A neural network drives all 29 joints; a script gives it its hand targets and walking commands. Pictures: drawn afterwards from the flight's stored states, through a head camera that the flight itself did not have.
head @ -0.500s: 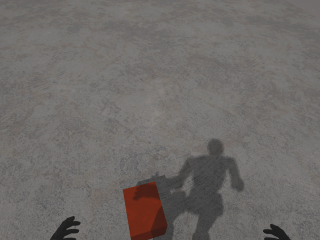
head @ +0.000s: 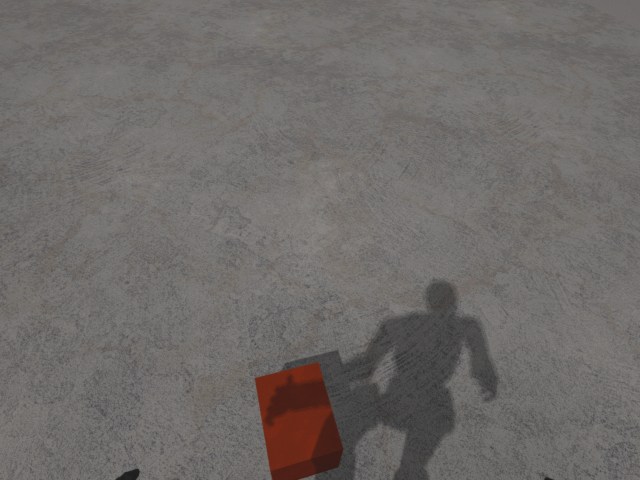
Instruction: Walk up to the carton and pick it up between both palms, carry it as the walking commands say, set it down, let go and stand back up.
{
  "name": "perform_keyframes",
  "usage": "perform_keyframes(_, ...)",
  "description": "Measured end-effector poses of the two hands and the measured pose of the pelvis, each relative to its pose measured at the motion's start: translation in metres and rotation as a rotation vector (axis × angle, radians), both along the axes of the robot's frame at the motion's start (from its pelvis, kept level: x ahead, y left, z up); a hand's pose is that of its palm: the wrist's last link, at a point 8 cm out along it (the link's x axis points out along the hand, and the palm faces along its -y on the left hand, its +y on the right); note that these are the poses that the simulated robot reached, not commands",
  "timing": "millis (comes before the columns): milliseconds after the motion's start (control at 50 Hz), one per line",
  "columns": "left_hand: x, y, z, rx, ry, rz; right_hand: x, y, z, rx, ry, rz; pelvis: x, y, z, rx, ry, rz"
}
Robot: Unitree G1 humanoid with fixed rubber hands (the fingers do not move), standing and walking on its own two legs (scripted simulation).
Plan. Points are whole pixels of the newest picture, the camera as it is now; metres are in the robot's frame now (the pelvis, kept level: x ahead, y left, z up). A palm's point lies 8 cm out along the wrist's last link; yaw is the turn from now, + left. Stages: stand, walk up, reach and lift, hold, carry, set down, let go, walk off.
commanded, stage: stand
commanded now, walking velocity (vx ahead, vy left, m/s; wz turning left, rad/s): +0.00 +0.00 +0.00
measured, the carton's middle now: (296, 422) +0.41 +0.08 -0.69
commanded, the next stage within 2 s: none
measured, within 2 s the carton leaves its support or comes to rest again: neither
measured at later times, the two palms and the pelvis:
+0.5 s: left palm out of the picture +0.07 +0.29 -0.12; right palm out of the picture +0.08 -0.30 -0.10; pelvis -0.01 -0.01 +0.00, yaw +1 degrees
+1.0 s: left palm out of the picture +0.06 +0.29 -0.12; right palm out of the picture +0.08 -0.31 -0.10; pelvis -0.01 -0.01 +0.00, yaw +1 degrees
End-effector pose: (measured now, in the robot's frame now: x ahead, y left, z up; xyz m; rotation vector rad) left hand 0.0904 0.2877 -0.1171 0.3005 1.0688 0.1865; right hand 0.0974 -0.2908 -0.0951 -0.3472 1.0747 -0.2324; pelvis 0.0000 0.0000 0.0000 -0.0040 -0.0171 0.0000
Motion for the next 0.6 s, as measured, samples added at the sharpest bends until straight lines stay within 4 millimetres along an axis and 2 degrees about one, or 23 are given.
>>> perform_keyframes(200,-0.012,-0.003,-0.002,-0.002,0.032,0.007,-0.008,-0.008,0.000,-0.008,0.029,-0.002,-0.005,-0.004,0.001,-0.001,-0.005,0.005)
perform_keyframes(600,-0.022,0.001,-0.001,0.011,0.062,0.021,-0.019,-0.015,-0.004,-0.005,0.068,-0.001,-0.010,-0.008,0.003,-0.002,-0.008,0.012)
